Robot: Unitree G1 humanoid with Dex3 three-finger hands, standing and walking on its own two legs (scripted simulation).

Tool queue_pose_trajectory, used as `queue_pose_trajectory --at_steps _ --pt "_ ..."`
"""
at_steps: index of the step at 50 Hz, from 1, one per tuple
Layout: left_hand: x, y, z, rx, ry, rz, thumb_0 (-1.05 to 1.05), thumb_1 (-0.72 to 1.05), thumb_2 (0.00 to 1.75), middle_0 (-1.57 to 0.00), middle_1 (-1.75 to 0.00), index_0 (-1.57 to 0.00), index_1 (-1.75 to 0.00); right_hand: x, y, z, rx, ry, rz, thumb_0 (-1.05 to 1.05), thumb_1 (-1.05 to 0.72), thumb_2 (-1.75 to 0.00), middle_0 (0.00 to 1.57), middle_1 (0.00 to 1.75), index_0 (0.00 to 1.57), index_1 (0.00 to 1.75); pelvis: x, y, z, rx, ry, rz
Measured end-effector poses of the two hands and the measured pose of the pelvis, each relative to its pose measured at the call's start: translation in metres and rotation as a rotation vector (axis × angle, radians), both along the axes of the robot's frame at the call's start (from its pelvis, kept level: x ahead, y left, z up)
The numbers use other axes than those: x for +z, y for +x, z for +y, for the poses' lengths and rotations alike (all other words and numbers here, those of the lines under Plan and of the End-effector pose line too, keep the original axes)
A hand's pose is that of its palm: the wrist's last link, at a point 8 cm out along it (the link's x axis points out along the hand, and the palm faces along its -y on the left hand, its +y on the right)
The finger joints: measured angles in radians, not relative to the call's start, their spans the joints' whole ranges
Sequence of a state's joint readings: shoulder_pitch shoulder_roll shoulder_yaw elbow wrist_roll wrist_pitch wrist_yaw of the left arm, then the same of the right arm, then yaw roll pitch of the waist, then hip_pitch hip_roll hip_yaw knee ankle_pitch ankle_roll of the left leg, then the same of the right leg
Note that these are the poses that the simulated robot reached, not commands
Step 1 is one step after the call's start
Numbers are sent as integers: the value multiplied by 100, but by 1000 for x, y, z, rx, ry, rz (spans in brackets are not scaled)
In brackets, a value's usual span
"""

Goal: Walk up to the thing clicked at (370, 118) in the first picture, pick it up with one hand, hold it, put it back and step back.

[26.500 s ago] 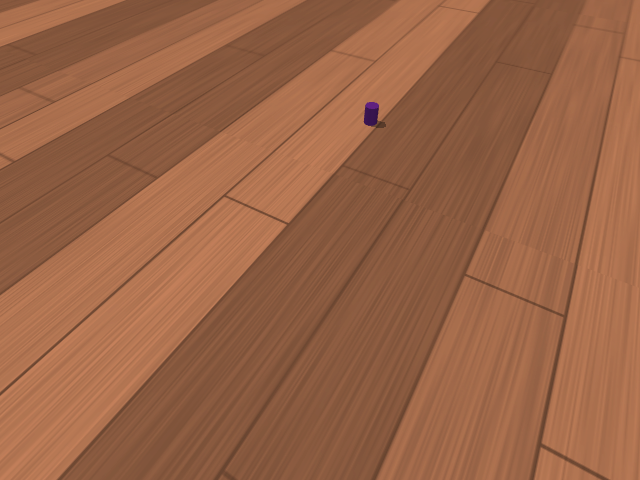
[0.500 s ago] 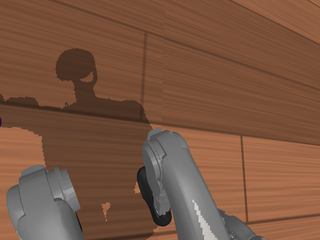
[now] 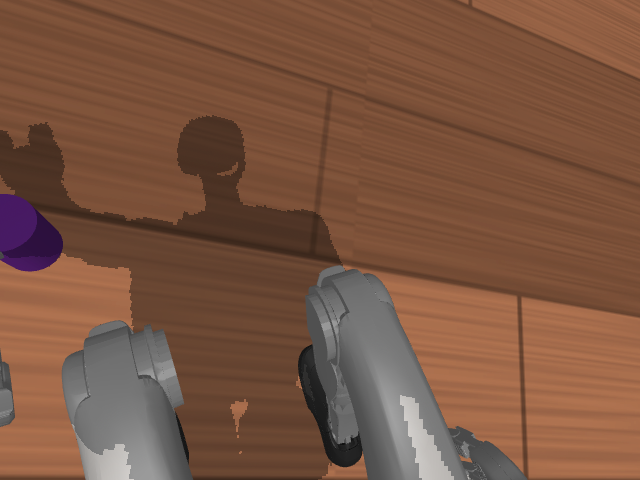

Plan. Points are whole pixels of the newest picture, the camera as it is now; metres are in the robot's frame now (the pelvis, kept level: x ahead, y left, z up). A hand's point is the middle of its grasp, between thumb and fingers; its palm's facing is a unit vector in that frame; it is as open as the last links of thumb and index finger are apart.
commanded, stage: withdraw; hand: left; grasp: from above
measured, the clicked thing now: (18, 235) +0.46 +0.31 -0.26
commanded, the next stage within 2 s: home in 0.66 s
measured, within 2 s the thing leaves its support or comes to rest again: neither
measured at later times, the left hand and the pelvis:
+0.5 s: hand out of the picture +0.41 +0.32 -0.06, palm faces -0.52 -0.11 -0.85, open 14.2 cm; pelvis -0.02 -0.01 +0.07, yaw +5 degrees
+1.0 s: hand out of the picture +0.46 +0.34 -0.10, palm faces -0.34 -0.10 -0.93, open 13.4 cm; pelvis -0.01 +0.00 +0.03, yaw +3 degrees
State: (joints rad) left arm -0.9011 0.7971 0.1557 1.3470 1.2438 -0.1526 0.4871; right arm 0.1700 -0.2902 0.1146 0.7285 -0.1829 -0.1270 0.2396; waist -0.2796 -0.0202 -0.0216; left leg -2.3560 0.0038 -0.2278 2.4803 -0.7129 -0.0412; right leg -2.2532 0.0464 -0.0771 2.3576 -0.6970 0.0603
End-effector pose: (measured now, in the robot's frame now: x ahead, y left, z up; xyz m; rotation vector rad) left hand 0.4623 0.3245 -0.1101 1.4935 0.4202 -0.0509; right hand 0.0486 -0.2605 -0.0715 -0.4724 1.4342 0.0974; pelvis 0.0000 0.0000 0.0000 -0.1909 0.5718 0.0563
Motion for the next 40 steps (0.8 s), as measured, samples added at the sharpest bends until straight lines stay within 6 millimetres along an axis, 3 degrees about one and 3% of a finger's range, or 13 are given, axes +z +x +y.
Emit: queue_pose_trajectory --at_steps 9,12,15,19,24,34,40 --pt "113 -4 22 89 66 55 0 -55 101 -10 -100 -9 -101 14 37 -1 -68 53 -102 0 -92 -90 20 30 20 30 42 -4 -3 29 44 29" --pt "136 -11 21 93 44 138 0 -56 102 -10 -100 -8 -102 27 45 -2 -70 50 -136 0 -92 -90 20 30 20 30 58 -9 -4 37 54 20" --pt "143 -22 17 72 4 214 0 -56 103 -9 -101 -8 -102 40 47 -6 -58 28 -149 0 -92 -90 20 30 20 30 72 -14 -5 44 61 9" --pt "135 -37 9 10 -57 278 0 -56 103 -10 -101 -8 -102 55 42 -14 -33 -28 -136 0 -92 -90 20 30 20 30 80 -19 -8 49 66 3" --pt "112 -44 4 -93 -82 256 0 -55 102 -10 -100 -9 -102 60 30 -26 -10 -108 -101 0 -92 -90 20 30 20 30 71 -23 -10 50 62 -1" --pt "48 -31 -3 -124 -31 149 0 -54 101 -10 -100 -9 -101 25 3 -19 -16 -130 -37 0 -91 -90 20 30 20 30 30 -26 -5 48 42 -18" --pt "29 -15 4 -43 -6 102 0 -49 97 -13 -98 -13 -98 4 -19 -3 -44 -89 -3 0 -91 -89 20 30 20 30 12 -25 -3 39 35 -15"
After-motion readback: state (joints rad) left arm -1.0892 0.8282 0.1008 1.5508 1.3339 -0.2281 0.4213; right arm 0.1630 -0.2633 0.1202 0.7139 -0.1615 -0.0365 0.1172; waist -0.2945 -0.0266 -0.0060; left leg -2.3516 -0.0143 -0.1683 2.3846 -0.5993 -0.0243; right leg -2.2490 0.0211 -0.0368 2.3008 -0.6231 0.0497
